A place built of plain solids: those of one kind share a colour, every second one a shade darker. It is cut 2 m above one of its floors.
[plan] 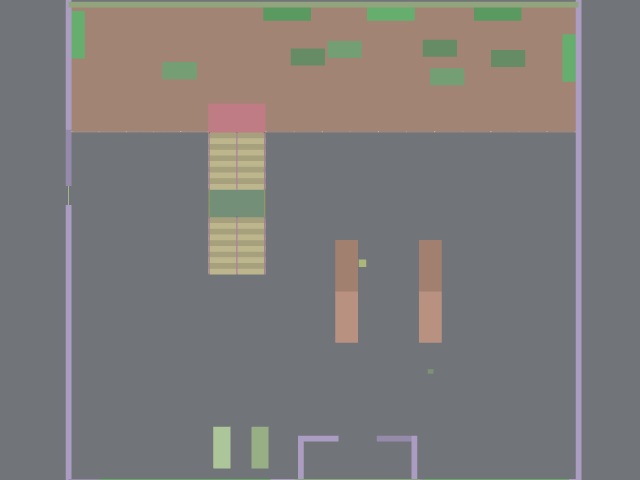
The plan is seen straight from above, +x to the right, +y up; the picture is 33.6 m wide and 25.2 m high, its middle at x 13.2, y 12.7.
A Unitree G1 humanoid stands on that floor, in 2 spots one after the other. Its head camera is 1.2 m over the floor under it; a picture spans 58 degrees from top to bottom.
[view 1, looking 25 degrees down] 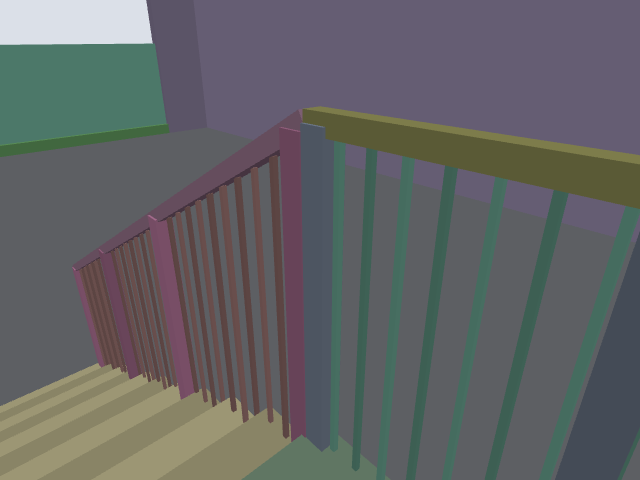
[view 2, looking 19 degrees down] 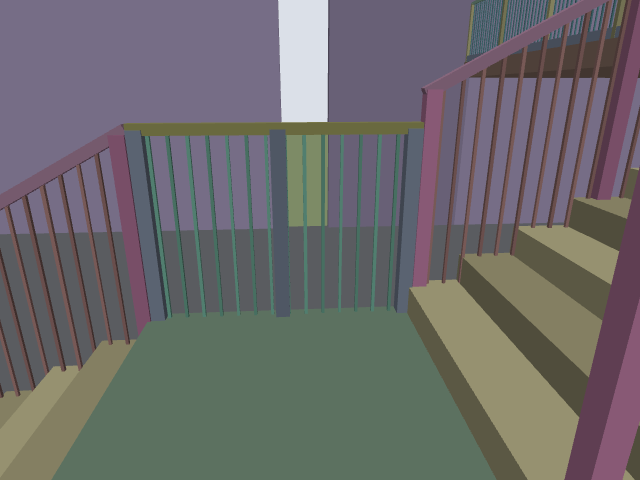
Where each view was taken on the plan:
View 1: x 8.09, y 14.69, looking -133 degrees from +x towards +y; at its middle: stair_posts_land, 1.07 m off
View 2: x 9.59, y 14.69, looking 176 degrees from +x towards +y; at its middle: ground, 9.08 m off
